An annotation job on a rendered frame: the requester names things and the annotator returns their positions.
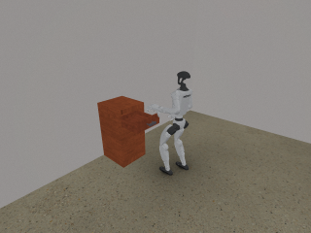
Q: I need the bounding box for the robot left hand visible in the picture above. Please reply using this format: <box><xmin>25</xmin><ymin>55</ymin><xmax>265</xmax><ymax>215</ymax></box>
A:
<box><xmin>147</xmin><ymin>104</ymin><xmax>160</xmax><ymax>117</ymax></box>

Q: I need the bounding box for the cabinet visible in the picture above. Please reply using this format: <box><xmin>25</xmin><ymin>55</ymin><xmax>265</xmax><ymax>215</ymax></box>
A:
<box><xmin>97</xmin><ymin>96</ymin><xmax>146</xmax><ymax>168</ymax></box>

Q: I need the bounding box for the drawer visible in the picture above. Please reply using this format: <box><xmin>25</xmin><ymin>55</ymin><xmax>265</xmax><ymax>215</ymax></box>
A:
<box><xmin>121</xmin><ymin>110</ymin><xmax>159</xmax><ymax>134</ymax></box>

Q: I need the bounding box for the left robot forearm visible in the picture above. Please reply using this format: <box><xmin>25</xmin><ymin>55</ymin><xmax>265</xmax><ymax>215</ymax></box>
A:
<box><xmin>156</xmin><ymin>106</ymin><xmax>178</xmax><ymax>115</ymax></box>

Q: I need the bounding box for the left robot upper arm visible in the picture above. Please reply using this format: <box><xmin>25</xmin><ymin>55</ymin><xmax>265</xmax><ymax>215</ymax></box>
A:
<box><xmin>171</xmin><ymin>90</ymin><xmax>181</xmax><ymax>115</ymax></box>

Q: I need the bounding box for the handle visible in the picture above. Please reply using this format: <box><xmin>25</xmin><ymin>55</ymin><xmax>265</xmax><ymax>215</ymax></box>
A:
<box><xmin>147</xmin><ymin>121</ymin><xmax>156</xmax><ymax>127</ymax></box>

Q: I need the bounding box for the robot right hand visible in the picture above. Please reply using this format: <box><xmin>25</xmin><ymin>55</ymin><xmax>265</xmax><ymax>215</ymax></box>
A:
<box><xmin>168</xmin><ymin>114</ymin><xmax>176</xmax><ymax>121</ymax></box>

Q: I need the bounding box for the robot right foot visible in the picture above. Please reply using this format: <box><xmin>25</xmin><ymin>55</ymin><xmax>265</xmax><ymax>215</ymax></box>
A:
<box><xmin>175</xmin><ymin>161</ymin><xmax>189</xmax><ymax>170</ymax></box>

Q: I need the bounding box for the right robot upper arm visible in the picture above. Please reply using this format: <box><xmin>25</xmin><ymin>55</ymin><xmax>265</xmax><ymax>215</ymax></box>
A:
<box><xmin>188</xmin><ymin>88</ymin><xmax>192</xmax><ymax>110</ymax></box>

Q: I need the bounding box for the robot torso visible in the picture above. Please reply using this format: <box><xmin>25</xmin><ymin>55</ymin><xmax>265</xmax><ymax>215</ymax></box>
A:
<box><xmin>172</xmin><ymin>88</ymin><xmax>190</xmax><ymax>131</ymax></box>

